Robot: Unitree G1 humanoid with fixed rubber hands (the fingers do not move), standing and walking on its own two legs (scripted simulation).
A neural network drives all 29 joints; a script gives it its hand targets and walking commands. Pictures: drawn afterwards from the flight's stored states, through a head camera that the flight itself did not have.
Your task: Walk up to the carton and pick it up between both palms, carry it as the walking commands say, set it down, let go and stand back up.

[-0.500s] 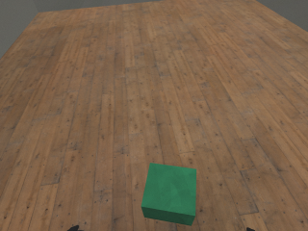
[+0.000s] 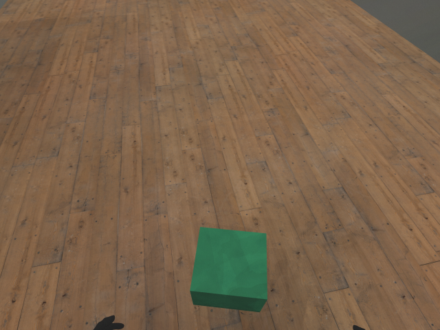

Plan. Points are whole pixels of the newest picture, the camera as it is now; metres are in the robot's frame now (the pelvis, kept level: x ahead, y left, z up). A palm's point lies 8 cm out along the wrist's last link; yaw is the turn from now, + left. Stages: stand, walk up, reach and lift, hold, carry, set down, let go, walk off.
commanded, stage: walk up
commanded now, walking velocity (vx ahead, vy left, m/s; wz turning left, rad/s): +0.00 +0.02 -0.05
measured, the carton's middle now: (229, 269) +0.47 -0.02 -0.67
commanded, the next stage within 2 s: stand in 0.74 s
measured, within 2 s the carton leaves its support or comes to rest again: neither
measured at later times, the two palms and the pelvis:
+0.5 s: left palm out of the picture +0.11 +0.25 -0.11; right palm out of the picture +0.11 -0.24 -0.09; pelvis +0.00 +0.00 -0.01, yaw -1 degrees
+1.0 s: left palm out of the picture +0.12 +0.24 -0.10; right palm out of the picture +0.11 -0.25 -0.10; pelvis -0.01 -0.01 -0.01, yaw -1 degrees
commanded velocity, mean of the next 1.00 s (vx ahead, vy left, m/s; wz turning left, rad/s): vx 0.00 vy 0.02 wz -0.02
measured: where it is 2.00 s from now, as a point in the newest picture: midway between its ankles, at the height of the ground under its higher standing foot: outside the picture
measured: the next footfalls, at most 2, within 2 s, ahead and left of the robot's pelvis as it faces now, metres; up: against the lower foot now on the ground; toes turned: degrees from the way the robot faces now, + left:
right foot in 0.04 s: +0.06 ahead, -0.12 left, +0.00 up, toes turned +0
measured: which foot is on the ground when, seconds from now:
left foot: down 0.00-1.00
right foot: up 0.00-0.02, down 0.04-1.00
